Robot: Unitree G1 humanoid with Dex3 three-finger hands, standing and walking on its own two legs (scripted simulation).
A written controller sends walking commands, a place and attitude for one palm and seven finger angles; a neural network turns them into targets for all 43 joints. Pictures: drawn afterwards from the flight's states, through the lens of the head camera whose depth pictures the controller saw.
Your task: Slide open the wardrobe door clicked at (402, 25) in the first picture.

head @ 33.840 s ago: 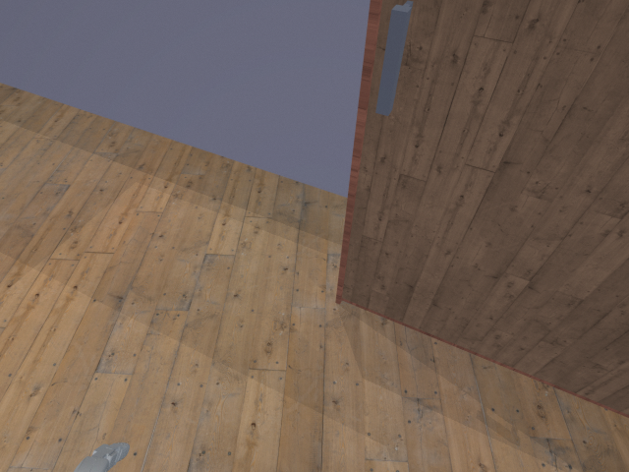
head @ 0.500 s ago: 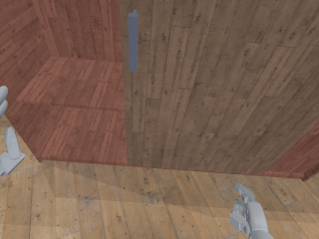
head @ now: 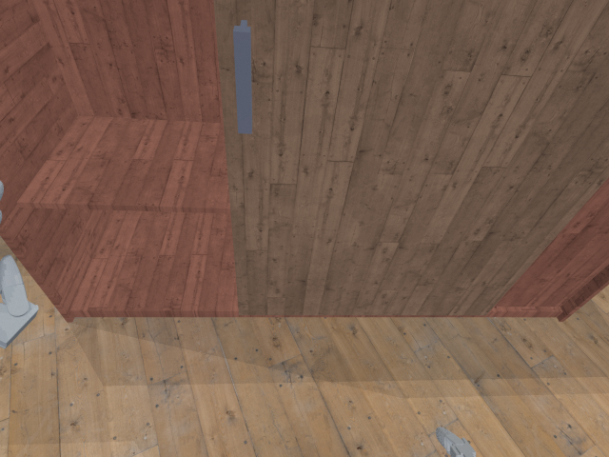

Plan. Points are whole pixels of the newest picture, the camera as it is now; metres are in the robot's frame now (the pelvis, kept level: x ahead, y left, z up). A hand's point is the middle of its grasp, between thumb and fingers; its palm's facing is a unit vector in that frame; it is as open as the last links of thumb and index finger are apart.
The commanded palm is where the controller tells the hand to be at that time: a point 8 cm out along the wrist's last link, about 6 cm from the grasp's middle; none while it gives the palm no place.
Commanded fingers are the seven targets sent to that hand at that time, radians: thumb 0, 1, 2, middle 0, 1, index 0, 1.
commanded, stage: let the arm hang, fingers relaxed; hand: left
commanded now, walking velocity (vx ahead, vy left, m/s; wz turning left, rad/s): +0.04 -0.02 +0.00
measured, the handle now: (244, 78) +0.69 +0.13 +0.17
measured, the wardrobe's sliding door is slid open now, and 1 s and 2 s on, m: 0.58 0.58 0.58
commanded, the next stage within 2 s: look to check the result in 1.20 s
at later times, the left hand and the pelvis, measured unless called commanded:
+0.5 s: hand out of the picture +0.06 +0.20 -0.18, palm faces +0.09 -0.98 -0.19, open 6.9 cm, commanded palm none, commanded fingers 0.00 0.90 0.90 -0.20 -0.30 -0.20 -0.30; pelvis +0.03 +0.01 -0.01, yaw +5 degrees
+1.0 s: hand out of the picture +0.08 +0.24 -0.17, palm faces +0.05 -0.98 -0.20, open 7.4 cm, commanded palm none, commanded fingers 0.00 0.90 0.90 -0.20 -0.30 -0.20 -0.30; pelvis +0.04 +0.05 +0.01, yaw +3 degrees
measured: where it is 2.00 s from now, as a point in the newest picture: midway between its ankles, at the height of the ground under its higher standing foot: outside the picture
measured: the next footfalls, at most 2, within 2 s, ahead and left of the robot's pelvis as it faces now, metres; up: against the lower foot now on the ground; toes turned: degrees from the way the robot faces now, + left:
right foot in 0.06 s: +0.08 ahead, -0.09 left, +0.00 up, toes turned -1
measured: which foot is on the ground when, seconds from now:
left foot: down 0.00-1.00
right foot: up 0.00-0.04, down 0.06-1.00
